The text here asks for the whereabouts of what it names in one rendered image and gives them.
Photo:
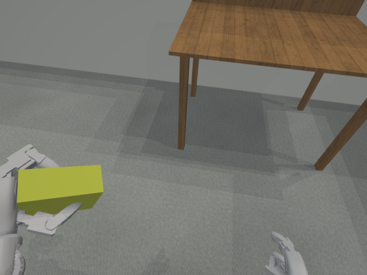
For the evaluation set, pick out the left robot hand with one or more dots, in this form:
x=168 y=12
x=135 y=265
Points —
x=10 y=216

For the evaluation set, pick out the robot left forearm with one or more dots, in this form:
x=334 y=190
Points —
x=12 y=261

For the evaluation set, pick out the sponge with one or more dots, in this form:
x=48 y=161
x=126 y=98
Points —
x=50 y=190

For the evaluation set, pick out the table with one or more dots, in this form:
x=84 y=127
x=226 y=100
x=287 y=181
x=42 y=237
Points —
x=321 y=36

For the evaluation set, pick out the right robot hand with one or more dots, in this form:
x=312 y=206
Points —
x=291 y=263

